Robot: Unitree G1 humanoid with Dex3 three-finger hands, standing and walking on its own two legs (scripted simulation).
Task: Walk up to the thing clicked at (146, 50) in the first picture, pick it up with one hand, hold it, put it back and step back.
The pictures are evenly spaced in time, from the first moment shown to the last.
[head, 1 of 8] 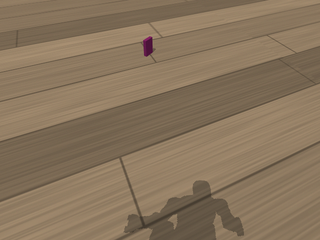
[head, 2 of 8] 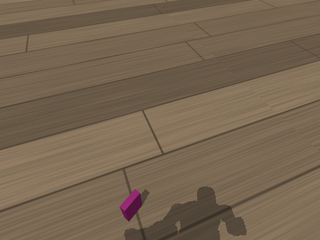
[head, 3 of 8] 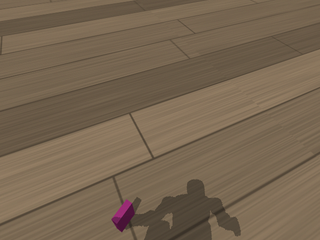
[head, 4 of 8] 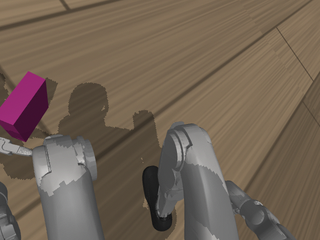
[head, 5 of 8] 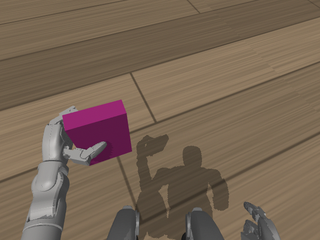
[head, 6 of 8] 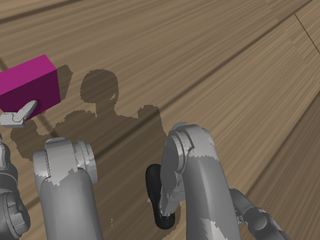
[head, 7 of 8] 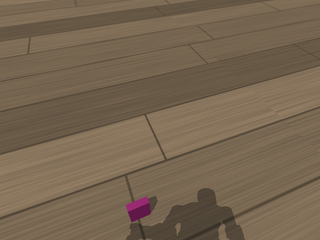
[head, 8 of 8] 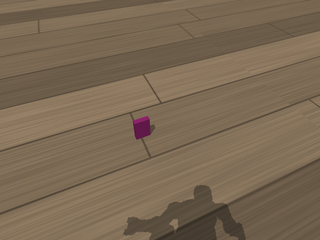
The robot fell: no
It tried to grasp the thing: yes
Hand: left
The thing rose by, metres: 0.69
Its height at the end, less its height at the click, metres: +0.00
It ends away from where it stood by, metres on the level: 0.03
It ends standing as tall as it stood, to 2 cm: yes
